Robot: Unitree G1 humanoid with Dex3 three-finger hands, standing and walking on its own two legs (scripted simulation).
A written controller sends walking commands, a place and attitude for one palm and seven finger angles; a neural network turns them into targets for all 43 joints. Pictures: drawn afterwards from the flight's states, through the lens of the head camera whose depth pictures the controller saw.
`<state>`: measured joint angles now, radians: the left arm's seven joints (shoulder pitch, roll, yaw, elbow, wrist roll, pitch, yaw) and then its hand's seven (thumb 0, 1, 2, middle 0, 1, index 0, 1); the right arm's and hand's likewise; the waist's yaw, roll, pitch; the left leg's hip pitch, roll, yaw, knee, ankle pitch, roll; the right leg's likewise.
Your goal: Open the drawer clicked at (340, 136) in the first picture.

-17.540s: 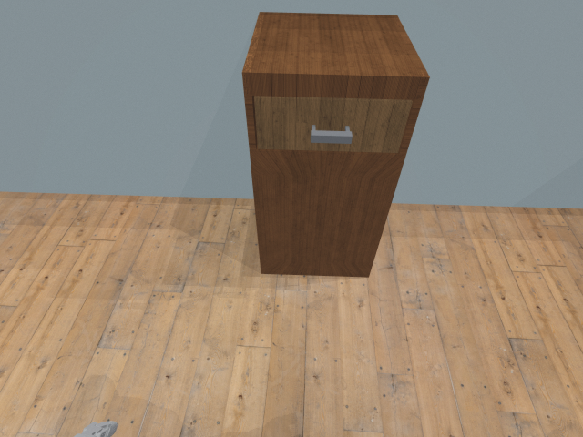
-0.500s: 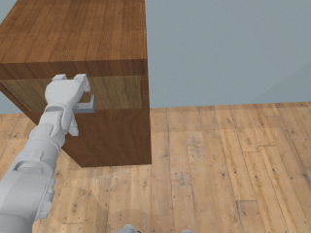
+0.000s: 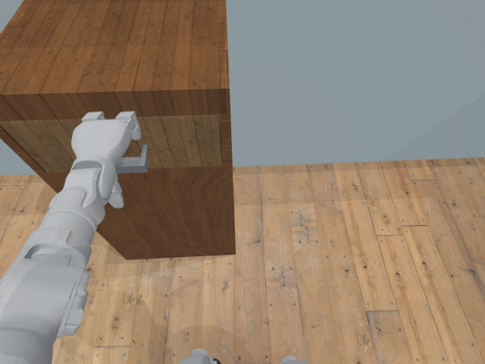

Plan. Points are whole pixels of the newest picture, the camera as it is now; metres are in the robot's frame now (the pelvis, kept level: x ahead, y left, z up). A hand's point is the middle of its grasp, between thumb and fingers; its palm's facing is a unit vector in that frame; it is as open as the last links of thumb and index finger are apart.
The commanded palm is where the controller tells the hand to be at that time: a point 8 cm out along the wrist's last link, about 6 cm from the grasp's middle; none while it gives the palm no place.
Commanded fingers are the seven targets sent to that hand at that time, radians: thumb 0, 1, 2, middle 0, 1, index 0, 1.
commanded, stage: re-aim the fingers above the handle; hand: left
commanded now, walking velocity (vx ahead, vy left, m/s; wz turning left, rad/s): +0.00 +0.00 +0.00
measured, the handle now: (121, 157) +0.52 +0.23 -0.02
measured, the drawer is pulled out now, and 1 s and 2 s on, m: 0.00 0.00 0.00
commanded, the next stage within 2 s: lower the fingers behind the handle in 0.62 s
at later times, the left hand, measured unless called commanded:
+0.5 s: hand (115, 158) +0.47 +0.21 +0.04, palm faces -0.07 -0.03 -1.00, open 13.3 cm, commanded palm +0.47 +0.21 +0.10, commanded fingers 0.00 -0.50 0.30 -0.30 -1.20 -0.30 -1.20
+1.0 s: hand (117, 158) +0.47 +0.21 +0.03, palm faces -0.04 -0.03 -1.00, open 13.4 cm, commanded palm +0.47 +0.22 +0.08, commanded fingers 0.00 -0.50 0.30 -0.30 -1.20 -0.30 -1.20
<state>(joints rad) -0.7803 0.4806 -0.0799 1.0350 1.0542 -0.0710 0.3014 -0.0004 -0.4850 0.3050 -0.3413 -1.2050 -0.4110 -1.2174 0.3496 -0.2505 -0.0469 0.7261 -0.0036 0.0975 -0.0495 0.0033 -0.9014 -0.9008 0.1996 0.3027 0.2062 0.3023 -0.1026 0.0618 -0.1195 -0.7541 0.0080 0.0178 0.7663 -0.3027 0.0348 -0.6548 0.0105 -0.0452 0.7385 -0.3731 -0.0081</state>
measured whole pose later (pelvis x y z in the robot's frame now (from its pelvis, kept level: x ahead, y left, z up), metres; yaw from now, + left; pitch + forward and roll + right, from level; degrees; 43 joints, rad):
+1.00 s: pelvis +0.01 -0.01 +0.00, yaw +0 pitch +17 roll -1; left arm -0.74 0.47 -0.07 0.99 1.06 -0.09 0.31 0.00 -0.49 0.30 -0.33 -1.24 -0.39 -1.22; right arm 0.31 -0.25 -0.05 0.71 0.00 0.12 -0.04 0.00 -0.90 -0.90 0.20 0.30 0.21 0.30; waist -0.08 0.06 -0.13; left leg -0.74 0.01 0.01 0.77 -0.32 0.02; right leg -0.64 0.01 -0.05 0.74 -0.39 -0.02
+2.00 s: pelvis -0.08 +0.02 -0.06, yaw -2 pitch +21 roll -4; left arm -1.09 0.56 -0.13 1.23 1.09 0.06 0.28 0.00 -0.49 0.30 -0.32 -1.20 -0.27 -1.34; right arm 0.34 -0.26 0.03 0.67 0.00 0.03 -0.07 0.00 -0.90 -0.90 0.20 0.30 0.21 0.30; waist -0.20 0.04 -0.15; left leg -1.14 -0.01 0.00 1.06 -0.33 0.06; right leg -1.04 0.02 -0.03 1.03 -0.37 0.01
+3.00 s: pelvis +0.03 +0.00 +0.00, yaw -1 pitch +18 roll -2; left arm -0.56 0.47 -0.08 0.72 0.97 -0.09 0.28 0.00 -0.48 0.31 -0.39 -1.21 -0.38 -1.19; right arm 0.33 -0.26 -0.06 0.73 -0.02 0.07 -0.05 0.00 -0.90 -0.90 0.20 0.30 0.21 0.30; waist -0.04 0.08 -0.14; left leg -0.75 -0.02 -0.04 0.81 -0.38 0.03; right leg -0.64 0.03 -0.03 0.75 -0.43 -0.01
